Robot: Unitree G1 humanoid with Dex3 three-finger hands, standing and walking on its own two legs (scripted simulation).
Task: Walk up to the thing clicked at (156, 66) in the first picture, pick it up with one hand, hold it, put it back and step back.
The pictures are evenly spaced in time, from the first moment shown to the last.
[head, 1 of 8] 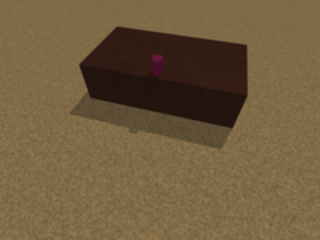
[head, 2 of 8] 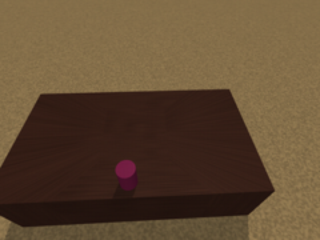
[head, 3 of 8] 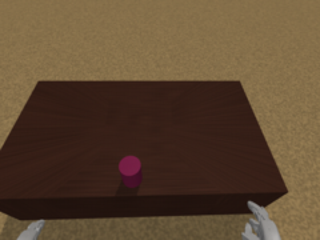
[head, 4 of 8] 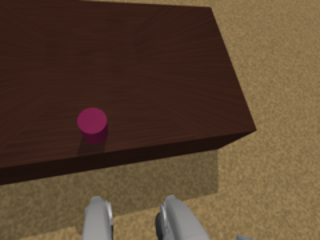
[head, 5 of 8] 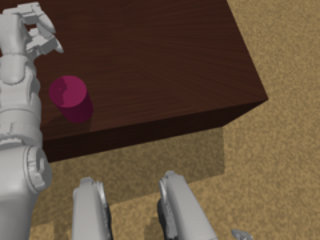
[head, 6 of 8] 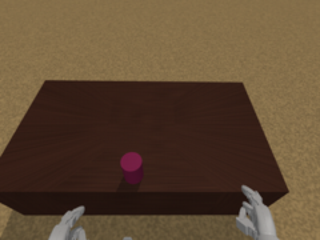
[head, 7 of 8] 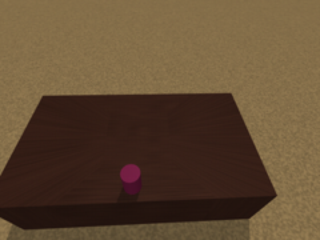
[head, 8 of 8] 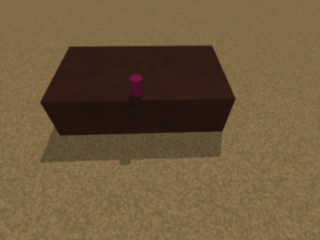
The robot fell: no
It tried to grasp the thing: yes
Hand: left
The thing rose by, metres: 0.00
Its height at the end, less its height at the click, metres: +0.00
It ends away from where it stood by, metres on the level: 0.00
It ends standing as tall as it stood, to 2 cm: yes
